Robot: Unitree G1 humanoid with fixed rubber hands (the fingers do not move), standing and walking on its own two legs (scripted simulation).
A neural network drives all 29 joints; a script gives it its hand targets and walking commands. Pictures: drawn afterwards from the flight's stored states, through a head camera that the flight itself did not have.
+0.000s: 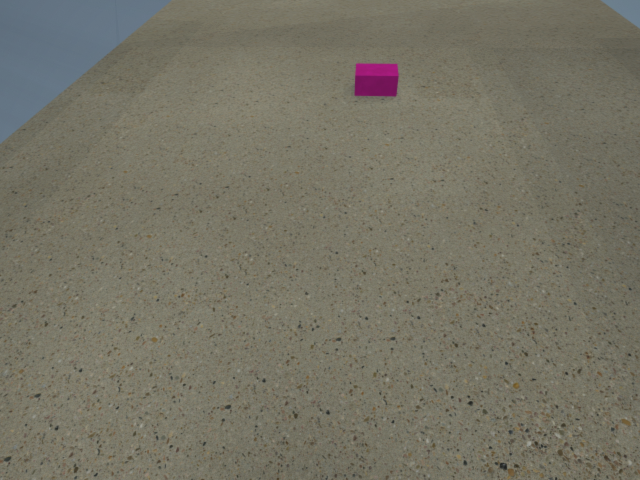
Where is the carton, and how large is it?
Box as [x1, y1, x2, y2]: [355, 64, 398, 95]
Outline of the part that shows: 356,64 355,95 395,95 398,76 396,64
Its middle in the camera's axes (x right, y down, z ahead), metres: +0.37 -1.12 +2.68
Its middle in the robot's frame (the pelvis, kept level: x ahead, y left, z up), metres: +2.71 -0.31 -0.70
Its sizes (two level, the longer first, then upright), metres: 0.286 0.197 0.140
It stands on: the floor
